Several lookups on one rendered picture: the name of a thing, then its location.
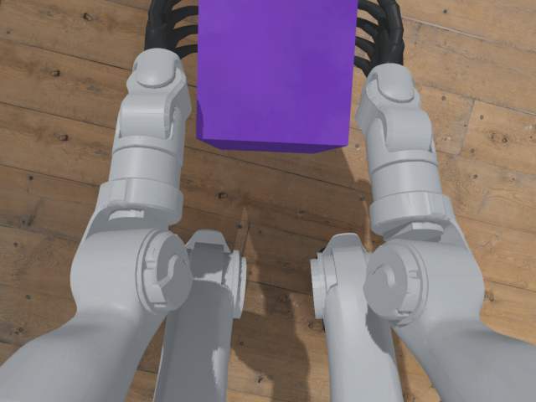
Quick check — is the right robot shin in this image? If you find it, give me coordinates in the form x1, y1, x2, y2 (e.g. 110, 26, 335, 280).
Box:
322, 233, 373, 267

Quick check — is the robot right hand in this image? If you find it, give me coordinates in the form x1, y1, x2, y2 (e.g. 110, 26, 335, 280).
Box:
353, 0, 405, 78

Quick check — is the robot left hand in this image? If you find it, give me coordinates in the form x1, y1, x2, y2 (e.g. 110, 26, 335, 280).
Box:
144, 0, 198, 59

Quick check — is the robot left thigh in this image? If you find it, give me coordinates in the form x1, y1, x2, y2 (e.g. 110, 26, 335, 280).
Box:
153, 242, 246, 402

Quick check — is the robot right upper arm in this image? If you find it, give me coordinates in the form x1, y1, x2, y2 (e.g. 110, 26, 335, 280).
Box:
363, 239, 536, 402

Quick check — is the robot right forearm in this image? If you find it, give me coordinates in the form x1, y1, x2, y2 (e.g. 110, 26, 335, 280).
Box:
355, 63, 475, 259

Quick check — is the robot left upper arm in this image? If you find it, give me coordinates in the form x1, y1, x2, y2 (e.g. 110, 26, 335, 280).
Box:
0, 228, 193, 402

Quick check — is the carton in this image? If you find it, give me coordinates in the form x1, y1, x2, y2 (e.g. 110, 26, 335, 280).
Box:
196, 0, 358, 154

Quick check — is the robot left forearm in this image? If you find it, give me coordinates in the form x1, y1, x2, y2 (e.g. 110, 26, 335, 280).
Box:
70, 48, 192, 294

